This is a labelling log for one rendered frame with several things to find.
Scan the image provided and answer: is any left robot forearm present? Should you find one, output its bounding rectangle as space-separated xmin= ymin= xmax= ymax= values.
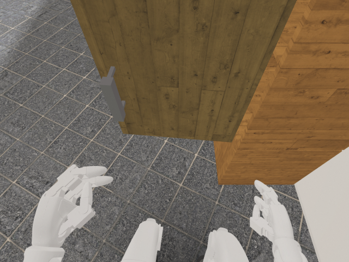
xmin=23 ymin=246 xmax=65 ymax=262

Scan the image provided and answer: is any right robot hand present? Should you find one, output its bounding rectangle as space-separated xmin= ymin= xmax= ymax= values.
xmin=250 ymin=180 xmax=294 ymax=243

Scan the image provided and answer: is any robot thigh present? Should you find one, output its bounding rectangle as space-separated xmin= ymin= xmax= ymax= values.
xmin=121 ymin=221 xmax=163 ymax=262
xmin=207 ymin=230 xmax=249 ymax=262

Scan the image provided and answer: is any handle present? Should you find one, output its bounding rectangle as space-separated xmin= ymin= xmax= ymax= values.
xmin=99 ymin=66 xmax=126 ymax=122

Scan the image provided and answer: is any right robot forearm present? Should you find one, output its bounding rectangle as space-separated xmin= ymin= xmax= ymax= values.
xmin=272 ymin=237 xmax=308 ymax=262

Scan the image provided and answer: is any left robot hand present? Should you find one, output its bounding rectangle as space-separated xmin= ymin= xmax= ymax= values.
xmin=32 ymin=164 xmax=113 ymax=247

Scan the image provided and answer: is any left robot thigh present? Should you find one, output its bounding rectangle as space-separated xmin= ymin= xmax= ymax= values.
xmin=121 ymin=221 xmax=163 ymax=262

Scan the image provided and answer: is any right robot thigh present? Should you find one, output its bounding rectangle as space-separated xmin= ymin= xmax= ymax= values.
xmin=207 ymin=230 xmax=249 ymax=262

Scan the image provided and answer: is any cupboard door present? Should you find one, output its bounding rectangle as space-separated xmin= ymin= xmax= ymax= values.
xmin=70 ymin=0 xmax=297 ymax=142

